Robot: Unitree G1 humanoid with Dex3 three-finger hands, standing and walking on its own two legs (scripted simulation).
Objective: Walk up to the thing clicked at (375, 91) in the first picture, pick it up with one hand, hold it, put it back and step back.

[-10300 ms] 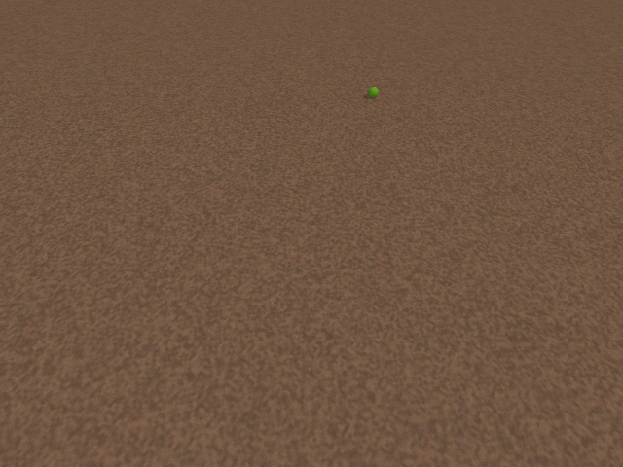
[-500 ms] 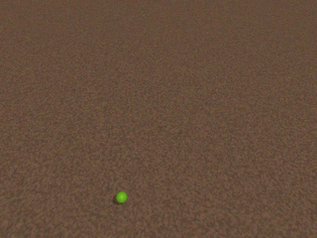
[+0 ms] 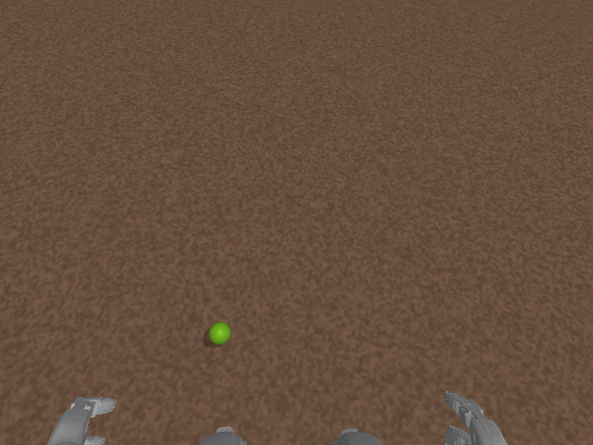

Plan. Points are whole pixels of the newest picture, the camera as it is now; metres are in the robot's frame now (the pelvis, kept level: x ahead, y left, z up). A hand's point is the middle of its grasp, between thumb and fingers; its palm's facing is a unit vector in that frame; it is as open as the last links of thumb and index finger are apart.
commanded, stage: rise first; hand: left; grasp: from above
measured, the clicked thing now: (220, 333) +0.47 +0.20 -0.71
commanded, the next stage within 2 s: none
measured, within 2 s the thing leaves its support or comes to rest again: neither
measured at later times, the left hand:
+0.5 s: hand out of the picture +0.12 +0.26 -0.19, palm faces -0.16 -0.87 -0.47, open 14.0 cm
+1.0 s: hand (160, 392) +0.25 +0.27 -0.38, palm faces -0.43 -0.43 -0.79, open 14.0 cm
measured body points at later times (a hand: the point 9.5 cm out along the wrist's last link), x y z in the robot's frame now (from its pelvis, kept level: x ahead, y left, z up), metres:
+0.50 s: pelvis -0.01 +0.00 -0.06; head +0.09 +0.02 +0.38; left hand +0.13 +0.30 -0.16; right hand +0.17 -0.24 -0.14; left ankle +0.01 +0.13 -0.71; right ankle -0.01 -0.14 -0.71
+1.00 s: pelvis -0.06 +0.00 -0.23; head +0.12 +0.01 +0.18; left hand +0.27 +0.29 -0.33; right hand +0.10 -0.27 -0.36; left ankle +0.01 +0.13 -0.71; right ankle -0.01 -0.14 -0.71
